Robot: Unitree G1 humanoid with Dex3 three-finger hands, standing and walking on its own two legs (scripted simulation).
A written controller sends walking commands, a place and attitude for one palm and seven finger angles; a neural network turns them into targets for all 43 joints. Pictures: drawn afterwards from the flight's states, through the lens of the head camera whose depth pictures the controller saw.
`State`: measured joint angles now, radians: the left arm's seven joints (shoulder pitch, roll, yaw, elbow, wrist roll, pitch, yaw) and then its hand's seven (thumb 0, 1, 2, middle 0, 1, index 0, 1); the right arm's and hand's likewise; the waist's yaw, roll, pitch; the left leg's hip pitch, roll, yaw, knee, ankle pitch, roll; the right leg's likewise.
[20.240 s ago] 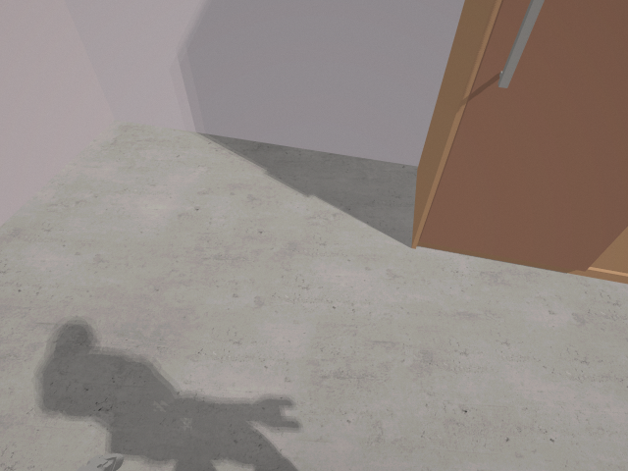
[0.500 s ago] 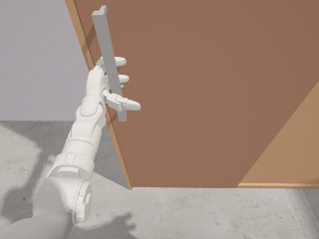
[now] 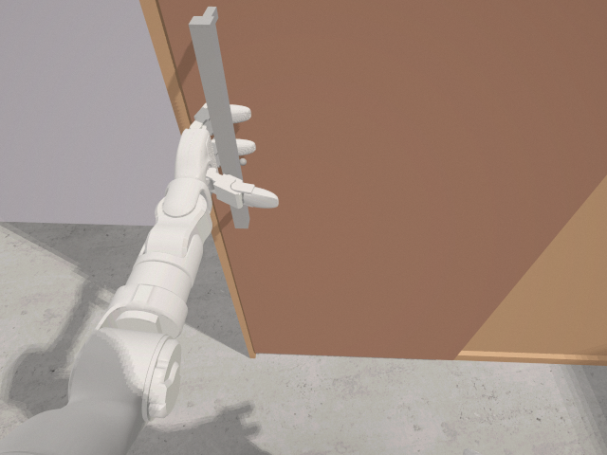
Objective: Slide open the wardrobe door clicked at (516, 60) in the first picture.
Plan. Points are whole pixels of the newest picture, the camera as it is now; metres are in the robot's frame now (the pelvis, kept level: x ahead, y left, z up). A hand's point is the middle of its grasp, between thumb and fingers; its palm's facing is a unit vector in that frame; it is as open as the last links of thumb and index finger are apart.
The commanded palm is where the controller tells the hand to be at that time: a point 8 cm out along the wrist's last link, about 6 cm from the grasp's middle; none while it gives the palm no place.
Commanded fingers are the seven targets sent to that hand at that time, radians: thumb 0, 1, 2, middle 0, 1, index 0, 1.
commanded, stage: grip the handle and tug to test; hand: left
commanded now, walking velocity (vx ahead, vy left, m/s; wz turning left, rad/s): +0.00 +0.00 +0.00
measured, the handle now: (229, 137) +0.50 +0.12 +0.16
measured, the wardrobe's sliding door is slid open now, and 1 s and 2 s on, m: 0.00 0.00 0.00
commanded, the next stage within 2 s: tug the door sideways, standing still in 1.44 s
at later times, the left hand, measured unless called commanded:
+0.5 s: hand (242, 161) +0.45 +0.10 +0.16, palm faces -0.01 -1.00 -0.02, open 9.1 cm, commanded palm +0.42 +0.14 +0.16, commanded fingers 0.00 0.67 0.80 -0.43 -1.37 -0.43 -1.37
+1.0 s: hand (242, 160) +0.45 +0.10 +0.16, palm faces +0.00 -1.00 -0.01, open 5.5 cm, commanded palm +0.43 +0.14 +0.16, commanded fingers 0.00 0.90 0.90 -0.45 -1.40 -0.45 -1.40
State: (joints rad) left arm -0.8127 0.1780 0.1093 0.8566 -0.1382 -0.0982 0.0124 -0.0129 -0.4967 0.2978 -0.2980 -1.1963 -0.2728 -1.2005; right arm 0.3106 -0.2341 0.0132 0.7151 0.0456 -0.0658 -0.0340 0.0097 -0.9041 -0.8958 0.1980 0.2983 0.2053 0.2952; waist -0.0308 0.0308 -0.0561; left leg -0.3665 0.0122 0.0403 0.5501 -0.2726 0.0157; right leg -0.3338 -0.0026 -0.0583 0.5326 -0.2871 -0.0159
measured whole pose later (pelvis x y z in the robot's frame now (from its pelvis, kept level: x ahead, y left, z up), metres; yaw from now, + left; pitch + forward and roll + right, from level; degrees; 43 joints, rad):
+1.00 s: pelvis +0.01 +0.00 +0.00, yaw +0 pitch +5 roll +0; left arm -0.78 0.17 0.10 0.80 -0.14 -0.07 0.01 0.01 0.74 0.83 -0.41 -1.39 -0.38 -1.40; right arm 0.29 -0.23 0.01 0.70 0.05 -0.05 -0.03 0.01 -0.90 -0.90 0.20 0.30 0.21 0.30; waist -0.02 0.03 -0.06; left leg -0.35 0.01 0.03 0.54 -0.28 0.01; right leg -0.32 0.00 -0.06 0.52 -0.30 -0.02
